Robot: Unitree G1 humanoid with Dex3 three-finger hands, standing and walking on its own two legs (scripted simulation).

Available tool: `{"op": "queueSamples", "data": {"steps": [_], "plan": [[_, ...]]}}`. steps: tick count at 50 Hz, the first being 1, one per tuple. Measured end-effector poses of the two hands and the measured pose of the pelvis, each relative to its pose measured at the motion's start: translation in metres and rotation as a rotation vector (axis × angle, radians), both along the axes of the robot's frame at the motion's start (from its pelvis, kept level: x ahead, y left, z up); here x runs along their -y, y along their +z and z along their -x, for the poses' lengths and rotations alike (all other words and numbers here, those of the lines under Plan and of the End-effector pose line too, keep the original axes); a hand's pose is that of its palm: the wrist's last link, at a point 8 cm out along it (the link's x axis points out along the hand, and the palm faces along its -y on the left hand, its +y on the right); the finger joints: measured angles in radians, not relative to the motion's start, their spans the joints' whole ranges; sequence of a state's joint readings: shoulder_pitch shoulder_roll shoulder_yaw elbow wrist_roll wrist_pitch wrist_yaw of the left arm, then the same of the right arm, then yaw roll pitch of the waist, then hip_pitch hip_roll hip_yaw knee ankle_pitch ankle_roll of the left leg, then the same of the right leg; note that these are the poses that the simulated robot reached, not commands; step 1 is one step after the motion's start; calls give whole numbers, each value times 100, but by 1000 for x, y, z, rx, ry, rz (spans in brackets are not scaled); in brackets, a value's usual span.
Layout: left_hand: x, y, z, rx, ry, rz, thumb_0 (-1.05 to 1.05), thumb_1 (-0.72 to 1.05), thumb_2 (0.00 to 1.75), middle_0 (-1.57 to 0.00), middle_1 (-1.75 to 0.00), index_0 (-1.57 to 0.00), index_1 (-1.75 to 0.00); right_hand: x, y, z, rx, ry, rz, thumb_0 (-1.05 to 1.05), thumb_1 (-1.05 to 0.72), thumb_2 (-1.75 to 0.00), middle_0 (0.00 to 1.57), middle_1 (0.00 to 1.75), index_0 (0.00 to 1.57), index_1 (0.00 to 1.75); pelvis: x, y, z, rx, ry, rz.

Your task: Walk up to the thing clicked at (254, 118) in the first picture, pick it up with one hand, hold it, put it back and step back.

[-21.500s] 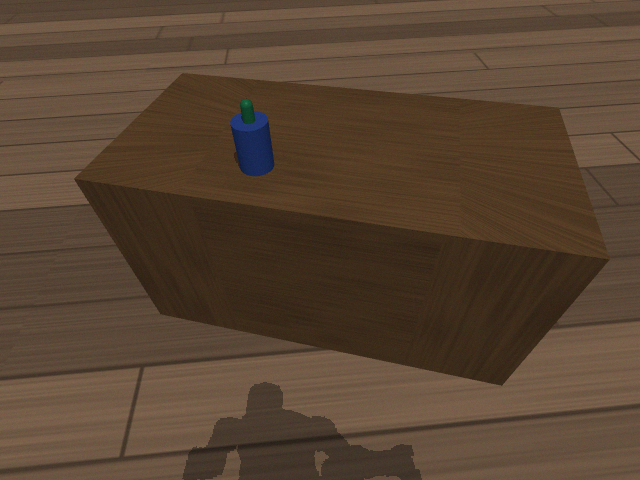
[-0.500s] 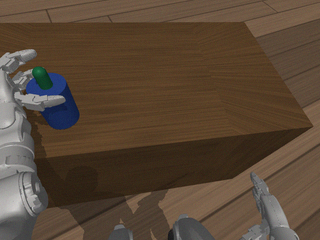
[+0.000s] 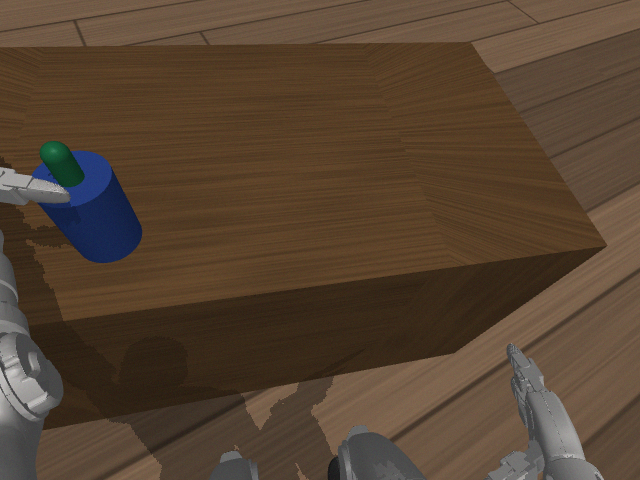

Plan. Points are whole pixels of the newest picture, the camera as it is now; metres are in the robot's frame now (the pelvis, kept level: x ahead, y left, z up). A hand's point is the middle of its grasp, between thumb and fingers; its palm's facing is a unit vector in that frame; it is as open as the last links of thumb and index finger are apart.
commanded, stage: withdraw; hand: left
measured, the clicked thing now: (84, 198) +0.50 +0.24 +0.04
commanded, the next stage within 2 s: rise in 0.04 s
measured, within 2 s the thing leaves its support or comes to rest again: neither
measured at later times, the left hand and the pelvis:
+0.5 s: hand out of the picture +0.46 +0.42 +0.11, palm faces +0.50 -0.83 -0.25, open 17.6 cm; pelvis +0.03 +0.01 +0.03, yaw +0 degrees
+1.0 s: hand out of the picture +0.25 +0.29 +0.11, palm faces +0.38 -0.84 -0.38, open 17.5 cm; pelvis +0.04 +0.00 +0.05, yaw +2 degrees
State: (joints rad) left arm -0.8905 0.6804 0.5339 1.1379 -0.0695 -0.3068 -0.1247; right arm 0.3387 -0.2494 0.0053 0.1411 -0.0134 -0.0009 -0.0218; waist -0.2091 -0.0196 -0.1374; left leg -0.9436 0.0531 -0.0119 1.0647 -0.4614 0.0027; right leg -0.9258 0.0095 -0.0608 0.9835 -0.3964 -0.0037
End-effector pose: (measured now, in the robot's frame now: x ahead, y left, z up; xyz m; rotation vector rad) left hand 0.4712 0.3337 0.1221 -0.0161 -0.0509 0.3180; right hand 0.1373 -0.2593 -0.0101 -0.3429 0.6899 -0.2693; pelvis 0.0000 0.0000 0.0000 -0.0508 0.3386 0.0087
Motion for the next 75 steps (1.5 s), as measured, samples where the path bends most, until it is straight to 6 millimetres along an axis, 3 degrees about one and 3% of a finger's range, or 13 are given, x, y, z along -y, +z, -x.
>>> {"op": "queueSamples", "data": {"steps": [4, 7, 18, 23, 27, 32, 40, 44, 49, 59, 62, 67, 75], "plan": [[-17, 33, -4, -2, 2, -29, -1, -61, 1, -9, -5, -11, -5, 1, -3, 0, -20, -22, -15, -1, 53, -4, 6, 5, 6, 5, -1, 6, -5, 11, -1, 2], [-27, 43, -5, -46, -7, -34, -2, -61, 1, -8, -4, -10, -4, -2, -8, -3, -36, -25, -38, -1, 53, -4, 6, 5, 6, 5, -3, 9, -8, 10, -3, 3], [-78, 2, 26, -383, 127, -63, -2, -59, 4, -7, -5, -8, -5, -31, -3, -21, -75, 46, -129, -1, 54, -5, 6, 5, 6, 5, -9, 23, -23, 15, -7, -6], [-111, 3, 49, -411, 236, -80, -2, -59, 5, -7, -5, -7, -6, -31, 1, -24, -102, 47, -123, -1, 52, -6, 6, 5, 6, 5, -11, 28, -31, 30, -3, 2], [-122, 9, 68, -446, 267, -151, -2, -59, 5, -7, -4, -7, -6, -21, 2, -30, -103, 34, -103, -1, 50, -7, 6, 5, 6, 5, -16, 32, -37, 50, 0, 9], [-102, 1, 91, -497, 216, -228, -2, -59, 6, -7, -3, -6, -5, -17, -1, -41, -81, 41, -112, -1, 49, -7, 6, 5, 6, 5, -22, 38, -42, 86, 2, 8], [-24, -19, 159, -429, 66, -265, -2, -56, 6, -7, -2, -6, -5, -20, 2, -48, -31, 8, -166, -1, 48, -8, 6, 5, 6, 6, -19, 45, -46, 160, 2, -13], [-1, -8, 205, -368, 72, -273, -2, -55, 6, -7, -2, -6, -5, -17, 7, -50, -17, -8, -157, -1, 47, -8, 6, 5, 6, 6, -12, 47, -44, 197, 8, -22], [7, 11, 252, -334, 137, -307, -2, -55, 6, -8, -3, -7, -6, -13, 9, -55, 7, 0, -144, -1, 47, -8, 6, 5, 6, 6, -5, 47, -40, 232, 21, -31], [70, 12, 314, -347, 19, -265, -2, -55, 5, -6, -4, -6, -5, -19, -3, -43, 47, 30, -203, -1, 48, -7, 6, 5, 6, 5, 4, 45, -25, 271, 23, -50], [72, 16, 325, -336, 18, -286, -2, -55, 4, -7, -4, -7, -5, -16, -8, -32, 23, 27, -204, -1, 48, -7, 6, 5, 6, 6, 9, 44, -19, 279, 27, -54], [56, 16, 334, -338, 84, -332, -2, -54, 4, -6, -5, -7, -5, -8, -16, -19, -7, 21, -192, -1, 49, -6, 6, 5, 6, 6, 16, 42, -8, 287, 27, -61], [49, 20, 339, -307, 104, -368, -2, -54, 3, -6, -5, -7, -5, 7, -8, -15, 37, 21, -144, -1, 50, -6, 6, 5, 6, 6, 17, 41, -2, 290, 24, -62]]}}
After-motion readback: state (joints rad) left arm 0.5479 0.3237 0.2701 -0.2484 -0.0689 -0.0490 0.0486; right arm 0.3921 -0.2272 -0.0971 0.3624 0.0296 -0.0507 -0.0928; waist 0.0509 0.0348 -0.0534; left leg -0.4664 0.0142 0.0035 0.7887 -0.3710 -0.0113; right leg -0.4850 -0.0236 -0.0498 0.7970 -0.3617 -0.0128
